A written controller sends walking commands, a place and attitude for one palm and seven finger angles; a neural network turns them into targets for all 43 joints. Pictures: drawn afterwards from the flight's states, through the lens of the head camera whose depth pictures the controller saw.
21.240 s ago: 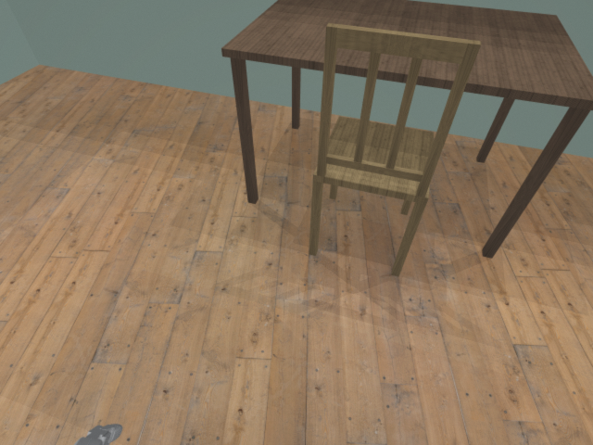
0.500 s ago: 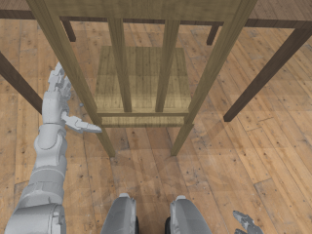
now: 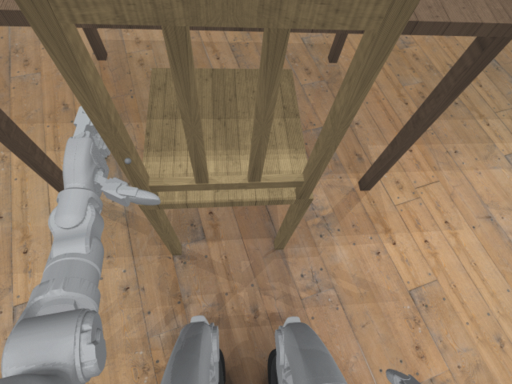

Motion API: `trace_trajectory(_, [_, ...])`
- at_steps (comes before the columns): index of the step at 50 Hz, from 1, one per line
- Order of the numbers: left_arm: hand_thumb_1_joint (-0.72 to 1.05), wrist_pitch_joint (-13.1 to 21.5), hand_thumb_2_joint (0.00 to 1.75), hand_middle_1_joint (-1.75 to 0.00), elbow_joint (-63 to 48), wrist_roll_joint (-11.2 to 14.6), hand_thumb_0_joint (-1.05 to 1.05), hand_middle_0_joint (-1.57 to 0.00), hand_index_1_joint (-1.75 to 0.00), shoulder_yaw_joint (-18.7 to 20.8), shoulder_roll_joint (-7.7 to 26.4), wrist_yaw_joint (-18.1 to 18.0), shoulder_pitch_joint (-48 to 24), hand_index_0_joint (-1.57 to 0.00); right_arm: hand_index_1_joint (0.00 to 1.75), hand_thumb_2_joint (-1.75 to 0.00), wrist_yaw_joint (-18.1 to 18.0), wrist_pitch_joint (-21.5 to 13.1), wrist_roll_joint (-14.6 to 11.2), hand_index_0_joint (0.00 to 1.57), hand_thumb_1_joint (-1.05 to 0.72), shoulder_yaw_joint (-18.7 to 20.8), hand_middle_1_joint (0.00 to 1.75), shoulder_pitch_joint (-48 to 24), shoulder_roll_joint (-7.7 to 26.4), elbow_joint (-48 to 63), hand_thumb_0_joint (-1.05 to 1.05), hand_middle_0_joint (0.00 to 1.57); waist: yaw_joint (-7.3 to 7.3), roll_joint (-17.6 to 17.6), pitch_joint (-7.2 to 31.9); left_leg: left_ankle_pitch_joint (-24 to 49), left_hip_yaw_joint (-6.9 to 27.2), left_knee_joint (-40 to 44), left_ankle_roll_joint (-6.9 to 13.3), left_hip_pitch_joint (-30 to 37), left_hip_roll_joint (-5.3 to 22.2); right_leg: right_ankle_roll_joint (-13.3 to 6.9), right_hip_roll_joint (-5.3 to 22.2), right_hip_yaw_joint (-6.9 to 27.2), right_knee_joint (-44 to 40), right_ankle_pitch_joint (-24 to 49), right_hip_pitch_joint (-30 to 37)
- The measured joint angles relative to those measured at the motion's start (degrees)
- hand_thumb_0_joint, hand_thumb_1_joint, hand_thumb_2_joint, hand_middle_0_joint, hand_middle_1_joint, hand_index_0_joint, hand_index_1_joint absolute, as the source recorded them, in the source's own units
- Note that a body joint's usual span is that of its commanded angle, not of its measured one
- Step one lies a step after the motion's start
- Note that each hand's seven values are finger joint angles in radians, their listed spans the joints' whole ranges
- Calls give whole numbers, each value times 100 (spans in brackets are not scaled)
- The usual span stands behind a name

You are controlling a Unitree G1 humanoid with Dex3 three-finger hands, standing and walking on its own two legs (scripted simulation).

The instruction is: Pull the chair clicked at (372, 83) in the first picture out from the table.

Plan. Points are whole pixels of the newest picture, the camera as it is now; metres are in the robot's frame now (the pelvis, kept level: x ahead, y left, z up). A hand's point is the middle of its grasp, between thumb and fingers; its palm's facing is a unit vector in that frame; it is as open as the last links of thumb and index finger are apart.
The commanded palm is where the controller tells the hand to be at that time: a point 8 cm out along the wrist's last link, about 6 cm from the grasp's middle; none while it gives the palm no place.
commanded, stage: push the fingers through the gap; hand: left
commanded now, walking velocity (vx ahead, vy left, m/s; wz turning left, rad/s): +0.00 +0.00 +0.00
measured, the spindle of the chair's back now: (192, 126) +0.49 +0.09 +0.06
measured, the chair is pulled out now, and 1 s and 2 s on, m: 0.00 0.00 0.03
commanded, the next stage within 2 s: hook a spindle and tug to test in 0.12 s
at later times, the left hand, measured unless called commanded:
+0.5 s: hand (131, 159) +0.45 +0.18 +0.02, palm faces +0.06 -1.00 -0.04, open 16.1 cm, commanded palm +0.42 +0.23 +0.02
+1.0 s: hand (129, 156) +0.45 +0.18 +0.02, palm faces +0.07 -1.00 -0.02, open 7.4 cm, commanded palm +0.42 +0.22 +0.02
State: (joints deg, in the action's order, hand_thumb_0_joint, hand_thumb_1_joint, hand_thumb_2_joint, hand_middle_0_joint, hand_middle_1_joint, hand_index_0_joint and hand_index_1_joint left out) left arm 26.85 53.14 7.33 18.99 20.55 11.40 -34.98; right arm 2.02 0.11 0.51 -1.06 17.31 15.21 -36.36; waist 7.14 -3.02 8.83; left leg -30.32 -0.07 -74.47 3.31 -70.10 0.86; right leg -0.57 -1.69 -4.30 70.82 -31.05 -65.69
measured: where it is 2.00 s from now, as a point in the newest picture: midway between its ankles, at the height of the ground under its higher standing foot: outside the picture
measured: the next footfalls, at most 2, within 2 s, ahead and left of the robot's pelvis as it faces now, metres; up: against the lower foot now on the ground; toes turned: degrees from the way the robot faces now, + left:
none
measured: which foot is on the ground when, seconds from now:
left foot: down 0.00-1.00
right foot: down 0.00-1.00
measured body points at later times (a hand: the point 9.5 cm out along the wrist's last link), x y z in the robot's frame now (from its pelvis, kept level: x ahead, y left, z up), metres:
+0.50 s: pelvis +0.00 +0.00 +0.00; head +0.14 +0.02 +0.43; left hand +0.44 +0.23 +0.03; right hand +0.08 -0.26 -0.12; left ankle +0.04 +0.08 -0.62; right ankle +0.02 -0.12 -0.62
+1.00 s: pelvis +0.00 +0.00 +0.00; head +0.14 +0.02 +0.43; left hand +0.45 +0.24 +0.02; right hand +0.07 -0.26 -0.12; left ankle +0.04 +0.08 -0.62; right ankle +0.02 -0.12 -0.62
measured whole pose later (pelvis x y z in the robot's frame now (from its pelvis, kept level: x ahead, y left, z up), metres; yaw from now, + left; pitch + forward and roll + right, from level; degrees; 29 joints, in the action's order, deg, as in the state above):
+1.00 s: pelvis +0.00 +0.00 +0.00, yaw +0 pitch +26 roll -4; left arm 29.1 52.8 6.9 18.9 19.7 8.8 -35.3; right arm 2.5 0.6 1.0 -0.9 16.3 14.7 -36.6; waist 7.2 -2.6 8.9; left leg -30.6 0.3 -74.6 3.0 -69.8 0.9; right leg -0.9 -1.9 -4.5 70.9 -31.4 -65.4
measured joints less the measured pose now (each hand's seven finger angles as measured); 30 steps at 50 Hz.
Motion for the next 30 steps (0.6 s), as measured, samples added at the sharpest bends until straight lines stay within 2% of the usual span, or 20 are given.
trace_trajectory(8, [-50,317,30,-8,-260,-101,-1,-6,-8,-29,-106,-227,54,-6,30,-90,22,-52,67,20,-91,18,30,-84,-52,-13,1,21,-20,18,-22,-8,18,6,-6,37,-8,3,4,-15,-20,-8,51])
trace_trajectory(13, [-50,184,30,-8,75,-123,-1,-6,-9,-99,-45,-168,-145,-6,30,-90,38,21,45,21,-91,-2,30,-146,-54,-7,1,21,-22,15,23,-12,29,-12,-5,22,-21,-3,16,-26,6,-23,39])
trace_trajectory(17, [-50,118,30,-13,-11,-82,-1,-8,-13,-99,-103,-155,-32,-7,30,-90,39,53,32,21,-91,14,30,-162,-51,70,1,21,-21,2,7,-5,15,4,-9,39,-14,-5,9,-12,-4,-13,46])
trace_trajectory(23, [-50,304,30,-33,-110,-121,-1,-14,-33,-80,-209,-262,47,-14,30,-90,39,40,53,20,-91,7,30,-176,-64,43,1,21,-45,41,1,-1,5,9,-18,66,-9,-13,4,0,13,-15,58])
trace_trajectory(30, [-48,298,30,-67,73,-150,-1,-25,-67,-15,-25,-199,-90,-25,30,-90,21,53,43,20,-91,-10,30,-185,-57,26,1,21,-15,50,-14,-15,40,-70,-40,1,-3,-42,-3,-36,90,-38,1])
